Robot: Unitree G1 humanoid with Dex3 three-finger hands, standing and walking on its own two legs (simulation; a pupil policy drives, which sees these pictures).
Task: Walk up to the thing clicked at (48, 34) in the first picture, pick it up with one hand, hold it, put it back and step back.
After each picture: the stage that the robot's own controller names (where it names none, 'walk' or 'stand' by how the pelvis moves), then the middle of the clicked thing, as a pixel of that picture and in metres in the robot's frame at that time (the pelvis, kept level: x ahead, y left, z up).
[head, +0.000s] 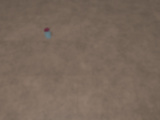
stand; (47, 33) +1.50 +0.47 -0.72
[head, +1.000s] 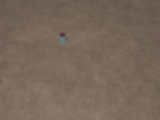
walk; (62, 38) +1.40 +0.24 -0.70
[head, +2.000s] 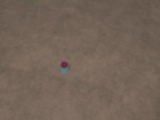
walk; (64, 68) +0.89 +0.20 -0.70
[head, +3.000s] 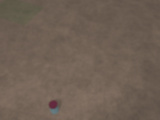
walk; (53, 107) +0.56 +0.24 -0.71
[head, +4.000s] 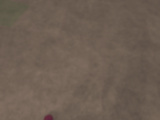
stand; out of the picture +0.41 +0.24 -0.71
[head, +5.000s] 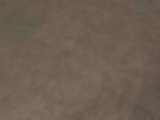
stand; out of the picture +0.38 +0.24 -0.72
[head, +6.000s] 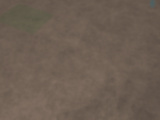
stand; out of the picture +0.37 +0.21 -0.72
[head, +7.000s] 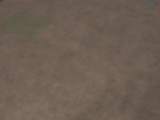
stand; out of the picture +0.38 +0.22 -0.73
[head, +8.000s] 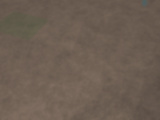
stand; out of the picture +0.37 +0.25 -0.73
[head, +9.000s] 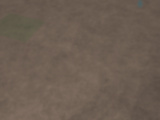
stand; out of the picture +0.37 +0.26 -0.73
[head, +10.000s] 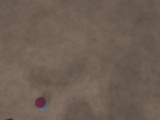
go down; (42, 104) +0.39 +0.26 -0.59
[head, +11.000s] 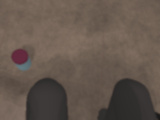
go down; (22, 60) +0.43 +0.28 -0.30
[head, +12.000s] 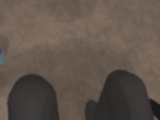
close in; out of the picture +0.42 +0.31 -0.27
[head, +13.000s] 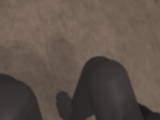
close; out of the picture +0.41 +0.33 -0.22
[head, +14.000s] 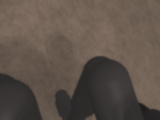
close; out of the picture +0.40 +0.33 -0.22
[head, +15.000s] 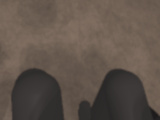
lift; out of the picture +0.32 +0.31 -0.16
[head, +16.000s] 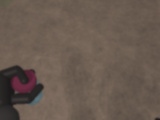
lift; (28, 88) +0.32 +0.20 +0.01
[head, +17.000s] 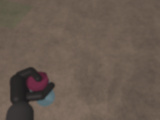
hold; (41, 89) +0.33 +0.17 -0.01
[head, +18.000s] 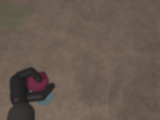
hold; (41, 89) +0.33 +0.17 +0.00
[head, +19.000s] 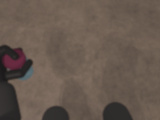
crouch; (19, 65) +0.40 +0.23 -0.07
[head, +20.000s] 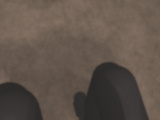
lower; out of the picture +0.44 +0.32 -0.19
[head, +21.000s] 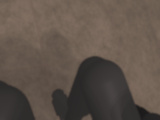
lower; out of the picture +0.41 +0.34 -0.22
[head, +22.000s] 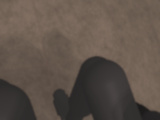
lower; out of the picture +0.41 +0.34 -0.22
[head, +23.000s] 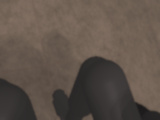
lower; out of the picture +0.41 +0.34 -0.22
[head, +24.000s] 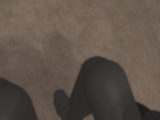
lower; out of the picture +0.41 +0.34 -0.22
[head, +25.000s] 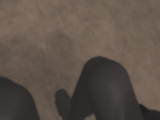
open; out of the picture +0.40 +0.32 -0.23
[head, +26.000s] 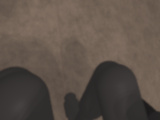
stand; out of the picture +0.40 +0.30 -0.24
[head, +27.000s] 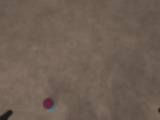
stand; (49, 105) +0.38 +0.23 -0.57
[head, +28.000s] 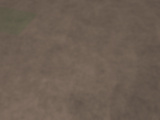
stand; out of the picture +0.37 +0.22 -0.66
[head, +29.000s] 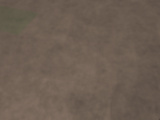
stand; out of the picture +0.37 +0.22 -0.67
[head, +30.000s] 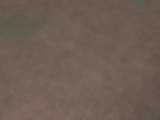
stand; out of the picture +0.39 +0.21 -0.72
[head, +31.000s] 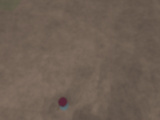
walk; (63, 103) +0.45 +0.16 -0.70
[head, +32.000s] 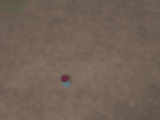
walk; (65, 81) +0.71 +0.24 -0.70
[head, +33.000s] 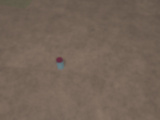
stand; (60, 63) +1.00 +0.29 -0.70
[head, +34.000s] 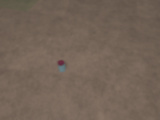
stand; (61, 66) +1.00 +0.26 -0.72
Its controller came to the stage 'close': yes
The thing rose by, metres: 0.71
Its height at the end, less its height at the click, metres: +0.00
